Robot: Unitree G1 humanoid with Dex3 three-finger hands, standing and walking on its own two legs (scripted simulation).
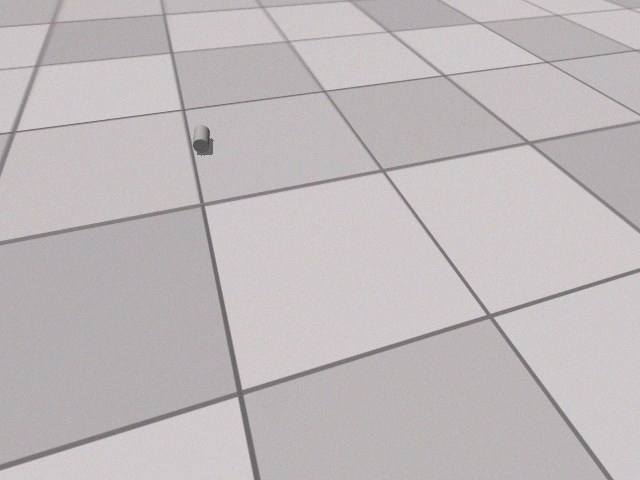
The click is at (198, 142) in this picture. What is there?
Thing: lying bottle
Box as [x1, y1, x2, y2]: [193, 125, 209, 152]
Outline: 198,125 194,130 193,147 197,151 203,152 208,148 209,131 205,126
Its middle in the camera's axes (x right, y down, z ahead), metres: -0.66 -0.57 +2.21
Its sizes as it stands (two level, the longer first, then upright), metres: 0.185 0.085 0.085
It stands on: the floor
